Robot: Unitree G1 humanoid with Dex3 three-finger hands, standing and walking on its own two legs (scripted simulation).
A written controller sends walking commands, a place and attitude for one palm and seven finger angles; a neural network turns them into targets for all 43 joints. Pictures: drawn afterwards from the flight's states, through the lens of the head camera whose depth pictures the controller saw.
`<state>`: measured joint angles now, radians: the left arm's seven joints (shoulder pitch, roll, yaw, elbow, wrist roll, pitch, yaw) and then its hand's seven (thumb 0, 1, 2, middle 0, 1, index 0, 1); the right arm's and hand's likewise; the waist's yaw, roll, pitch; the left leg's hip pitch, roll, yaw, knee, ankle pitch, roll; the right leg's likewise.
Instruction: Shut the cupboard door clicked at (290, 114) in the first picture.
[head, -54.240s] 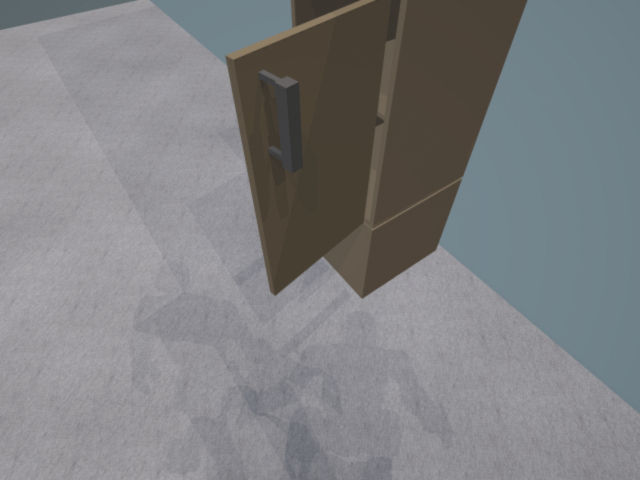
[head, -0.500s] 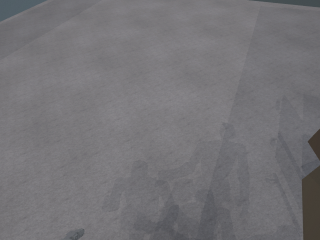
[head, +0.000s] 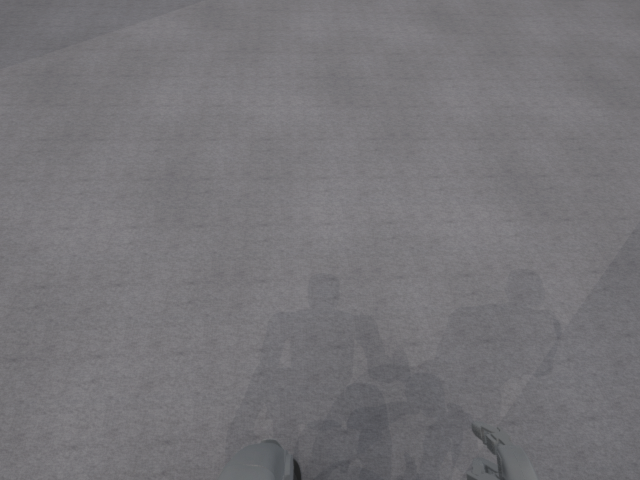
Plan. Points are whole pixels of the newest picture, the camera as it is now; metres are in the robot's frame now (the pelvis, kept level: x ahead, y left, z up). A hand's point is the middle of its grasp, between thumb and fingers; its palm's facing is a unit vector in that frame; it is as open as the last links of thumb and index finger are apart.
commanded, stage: walk to a spot facing it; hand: left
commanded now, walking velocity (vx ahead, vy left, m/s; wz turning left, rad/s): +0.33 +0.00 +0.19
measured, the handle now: out of the picture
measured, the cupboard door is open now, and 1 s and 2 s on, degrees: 26 26 26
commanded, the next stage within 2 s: turn to face it in 0.16 s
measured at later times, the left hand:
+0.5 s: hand (248, 341) +0.32 +0.14 -0.15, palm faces -0.05 -0.98 -0.19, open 7.4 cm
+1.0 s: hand (229, 299) +0.39 +0.19 -0.15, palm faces -0.19 -0.96 -0.21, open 7.4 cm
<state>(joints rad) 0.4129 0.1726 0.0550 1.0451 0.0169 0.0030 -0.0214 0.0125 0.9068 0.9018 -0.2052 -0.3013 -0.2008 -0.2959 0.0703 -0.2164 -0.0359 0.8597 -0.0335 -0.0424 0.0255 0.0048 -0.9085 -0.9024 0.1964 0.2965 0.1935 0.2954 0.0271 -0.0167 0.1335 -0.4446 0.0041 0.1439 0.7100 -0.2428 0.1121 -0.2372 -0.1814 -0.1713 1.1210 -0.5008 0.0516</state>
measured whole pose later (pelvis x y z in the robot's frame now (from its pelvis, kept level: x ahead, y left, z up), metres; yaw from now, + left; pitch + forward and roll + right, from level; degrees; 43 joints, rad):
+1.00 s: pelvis +0.27 +0.00 +0.02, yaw -17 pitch +1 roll -1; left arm 0.21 0.24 0.10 0.92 0.02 0.06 -0.02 0.01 0.91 0.90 -0.20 -0.30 -0.20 -0.30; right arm 0.09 -0.18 -0.01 0.86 -0.03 0.00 -0.04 0.00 -0.91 -0.90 0.20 0.30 0.20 0.30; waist 0.04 -0.04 0.06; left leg -0.27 0.05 0.04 0.53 -0.28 0.00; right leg -0.49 0.07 0.05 0.97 -0.46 0.03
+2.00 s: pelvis +0.33 -0.03 +0.03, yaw -54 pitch +1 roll -2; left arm 0.15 0.25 0.10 0.88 0.02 0.09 -0.04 0.01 0.91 0.90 -0.20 -0.30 -0.19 -0.30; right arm 0.24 -0.21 -0.03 0.90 -0.04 0.01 -0.02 0.01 -0.90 -0.90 0.20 0.30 0.20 0.30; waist -0.02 0.02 0.08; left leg -0.24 0.16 0.25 0.53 -0.30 -0.01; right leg -0.39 -0.04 -0.06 0.86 -0.44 0.04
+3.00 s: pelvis +0.33 -0.10 +0.01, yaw -89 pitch +1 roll +0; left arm 0.14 0.22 0.06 0.86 0.02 0.03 -0.02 0.01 0.91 0.90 -0.20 -0.30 -0.20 -0.30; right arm 0.23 -0.30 -0.06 0.93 -0.02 0.07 -0.02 0.01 -0.91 -0.90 0.20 0.30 0.20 0.30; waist -0.02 0.08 0.08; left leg -0.41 0.12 0.08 1.05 -0.53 -0.07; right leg -0.31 0.01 -0.04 0.62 -0.34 -0.03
